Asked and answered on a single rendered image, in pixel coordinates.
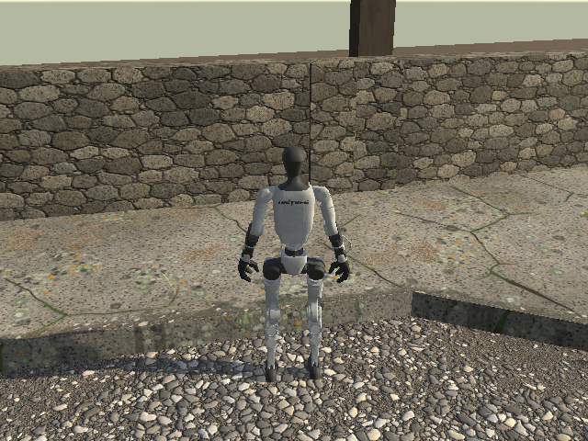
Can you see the right robot forearm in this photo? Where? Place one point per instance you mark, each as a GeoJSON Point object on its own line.
{"type": "Point", "coordinates": [338, 245]}

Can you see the right robot shin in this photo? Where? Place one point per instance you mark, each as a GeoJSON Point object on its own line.
{"type": "Point", "coordinates": [315, 336]}

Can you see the left robot forearm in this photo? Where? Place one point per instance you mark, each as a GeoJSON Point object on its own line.
{"type": "Point", "coordinates": [249, 245]}

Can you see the robot left upper arm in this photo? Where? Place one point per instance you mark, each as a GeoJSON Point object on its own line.
{"type": "Point", "coordinates": [264, 195]}

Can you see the robot right upper arm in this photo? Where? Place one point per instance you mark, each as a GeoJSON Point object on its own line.
{"type": "Point", "coordinates": [323, 195]}

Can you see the robot left hand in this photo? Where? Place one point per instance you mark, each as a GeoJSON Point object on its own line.
{"type": "Point", "coordinates": [243, 267]}

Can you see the robot right hand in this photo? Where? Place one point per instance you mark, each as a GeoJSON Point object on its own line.
{"type": "Point", "coordinates": [344, 267]}

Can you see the right robot thigh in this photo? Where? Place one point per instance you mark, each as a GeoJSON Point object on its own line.
{"type": "Point", "coordinates": [315, 278]}

